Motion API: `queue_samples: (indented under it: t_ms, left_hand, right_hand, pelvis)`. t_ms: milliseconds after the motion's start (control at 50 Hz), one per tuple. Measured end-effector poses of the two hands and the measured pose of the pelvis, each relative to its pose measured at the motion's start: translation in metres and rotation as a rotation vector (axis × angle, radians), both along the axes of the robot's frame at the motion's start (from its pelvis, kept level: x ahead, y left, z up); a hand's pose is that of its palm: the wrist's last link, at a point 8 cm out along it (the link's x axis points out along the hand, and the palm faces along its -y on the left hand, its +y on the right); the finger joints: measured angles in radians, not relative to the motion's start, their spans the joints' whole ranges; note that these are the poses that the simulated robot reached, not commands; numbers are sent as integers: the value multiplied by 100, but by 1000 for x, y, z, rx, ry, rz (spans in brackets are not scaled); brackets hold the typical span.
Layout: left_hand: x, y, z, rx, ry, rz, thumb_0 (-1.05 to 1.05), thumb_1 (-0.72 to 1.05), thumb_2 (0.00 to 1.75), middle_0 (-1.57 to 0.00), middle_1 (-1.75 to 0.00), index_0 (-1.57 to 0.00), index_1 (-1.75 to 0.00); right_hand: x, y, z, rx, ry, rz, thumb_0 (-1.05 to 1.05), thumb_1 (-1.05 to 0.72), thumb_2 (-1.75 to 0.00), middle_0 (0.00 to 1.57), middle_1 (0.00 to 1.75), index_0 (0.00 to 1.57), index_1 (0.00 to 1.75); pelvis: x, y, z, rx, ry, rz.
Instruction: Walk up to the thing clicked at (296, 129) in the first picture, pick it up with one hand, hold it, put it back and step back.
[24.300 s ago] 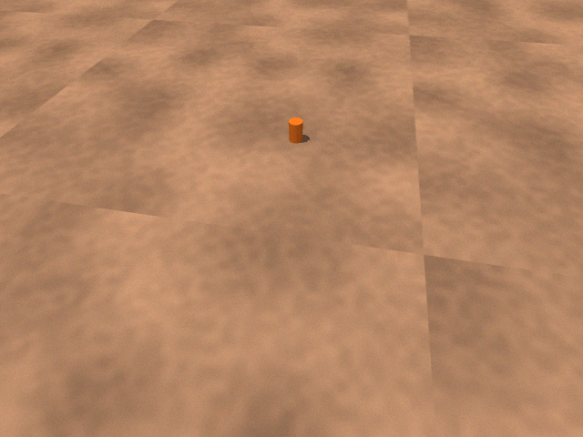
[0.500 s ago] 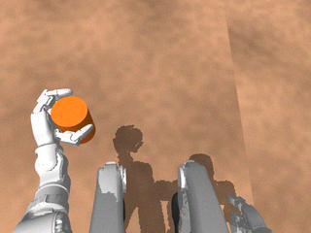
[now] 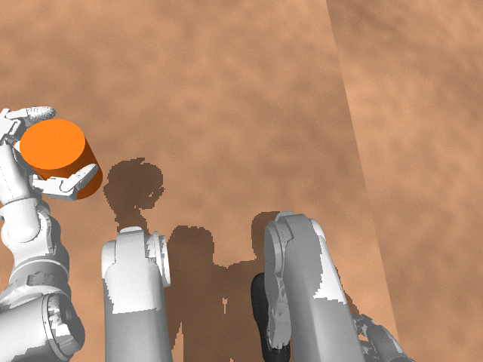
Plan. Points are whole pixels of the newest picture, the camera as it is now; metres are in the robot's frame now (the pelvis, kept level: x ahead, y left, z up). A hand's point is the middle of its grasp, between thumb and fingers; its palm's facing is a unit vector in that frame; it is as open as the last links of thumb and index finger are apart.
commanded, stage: crouch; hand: left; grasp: from the side
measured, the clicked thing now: (67, 163) +0.44 +0.26 -0.10
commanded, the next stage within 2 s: lower in 0.44 s
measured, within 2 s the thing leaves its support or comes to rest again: neither
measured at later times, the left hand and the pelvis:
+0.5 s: hand (67, 170) +0.45 +0.27 -0.13, palm faces +0.31 -0.95 -0.03, open 11.3 cm; pelvis +0.00 +0.01 -0.04, yaw -3 degrees
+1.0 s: hand (80, 178) +0.45 +0.27 -0.20, palm faces +0.34 -0.94 -0.02, open 11.3 cm; pelvis +0.00 +0.01 -0.06, yaw -6 degrees
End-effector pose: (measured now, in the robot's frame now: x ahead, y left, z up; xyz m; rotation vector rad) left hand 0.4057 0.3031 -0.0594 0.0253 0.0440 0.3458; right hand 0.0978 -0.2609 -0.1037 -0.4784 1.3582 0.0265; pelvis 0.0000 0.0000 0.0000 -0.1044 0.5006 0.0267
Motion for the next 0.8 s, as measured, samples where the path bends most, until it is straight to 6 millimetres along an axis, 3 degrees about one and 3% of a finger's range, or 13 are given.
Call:
queue_samples:
  t_ms: [400, 640, 800]
  left_hand:
    - [0, 11, -59, 0, 8, -19, 1, -49, 105, -67, -96, -63, -95]
    - [1, 10, -83, -8, 21, -28, 1, -49, 105, -67, -96, -64, -95]
    - [1, 7, -114, -26, 56, -10, 1, -49, 105, -67, -96, -64, -95]
  right_hand:
    - [25, -8, -18, -68, 14, 132, 0, -93, -92, 20, 30, 20, 30]
    - [22, -3, -19, -86, 39, 173, 0, -93, -91, 20, 30, 20, 30]
    - [18, 0, -17, -113, 62, 225, 0, -93, -91, 20, 30, 20, 30]
  pelvis:
    - [3, 3, -34, -38, -60, -24]
    - [2, 7, -44, -63, -95, -35]
    - [0, 9, -50, -83, -129, -50]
